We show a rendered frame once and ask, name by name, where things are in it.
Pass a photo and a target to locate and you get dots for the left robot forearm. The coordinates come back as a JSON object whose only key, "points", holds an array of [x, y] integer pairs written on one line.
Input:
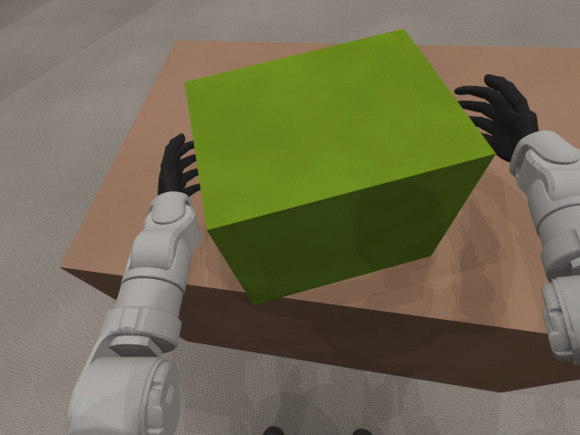
{"points": [[145, 319]]}

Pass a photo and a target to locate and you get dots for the robot right hand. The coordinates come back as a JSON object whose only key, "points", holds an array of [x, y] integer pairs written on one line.
{"points": [[507, 107]]}

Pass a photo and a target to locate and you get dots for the robot left hand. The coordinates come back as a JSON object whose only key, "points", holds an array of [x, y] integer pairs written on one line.
{"points": [[171, 177]]}

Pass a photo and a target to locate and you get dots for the robot left upper arm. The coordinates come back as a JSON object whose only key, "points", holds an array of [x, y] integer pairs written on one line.
{"points": [[126, 396]]}

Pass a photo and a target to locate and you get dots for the right robot forearm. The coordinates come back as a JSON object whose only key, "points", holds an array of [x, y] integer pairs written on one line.
{"points": [[547, 169]]}

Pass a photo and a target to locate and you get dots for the robot right upper arm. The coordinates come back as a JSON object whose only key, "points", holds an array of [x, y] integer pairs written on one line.
{"points": [[561, 315]]}

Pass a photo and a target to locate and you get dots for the carton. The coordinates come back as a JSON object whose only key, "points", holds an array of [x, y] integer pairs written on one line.
{"points": [[331, 164]]}

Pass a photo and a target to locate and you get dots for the pedestal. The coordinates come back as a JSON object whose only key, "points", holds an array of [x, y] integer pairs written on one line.
{"points": [[468, 315]]}

